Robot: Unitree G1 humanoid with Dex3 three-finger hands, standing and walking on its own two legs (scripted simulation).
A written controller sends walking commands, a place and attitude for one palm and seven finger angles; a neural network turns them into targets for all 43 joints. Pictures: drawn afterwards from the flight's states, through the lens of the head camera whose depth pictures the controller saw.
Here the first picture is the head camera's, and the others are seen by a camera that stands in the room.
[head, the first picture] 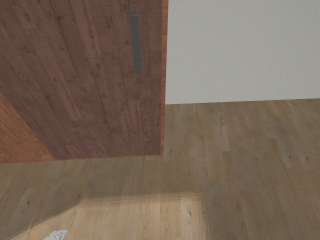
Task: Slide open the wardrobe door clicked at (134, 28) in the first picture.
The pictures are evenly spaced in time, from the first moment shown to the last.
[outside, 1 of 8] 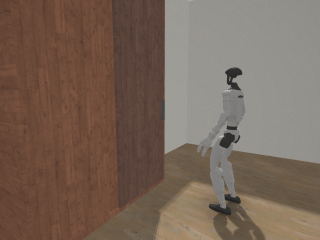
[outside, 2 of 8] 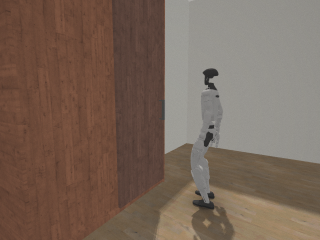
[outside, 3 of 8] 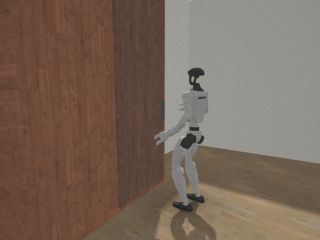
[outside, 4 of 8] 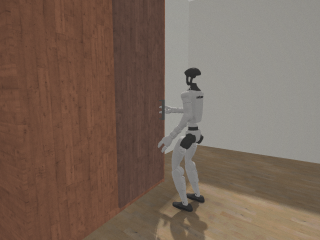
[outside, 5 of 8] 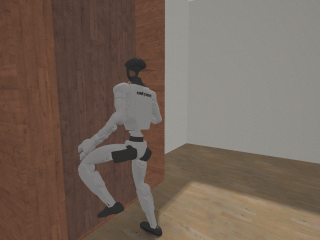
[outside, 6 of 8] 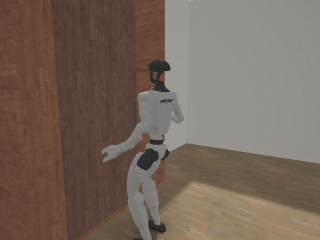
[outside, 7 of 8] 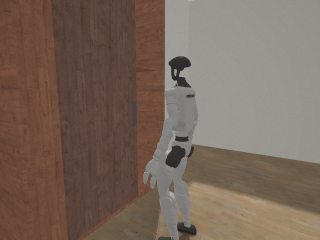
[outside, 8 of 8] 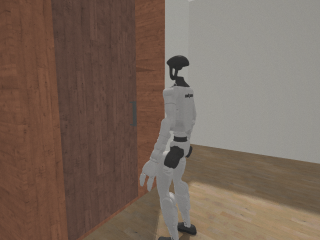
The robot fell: no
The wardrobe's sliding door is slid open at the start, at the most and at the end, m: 0.00 0.48 0.48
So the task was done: yes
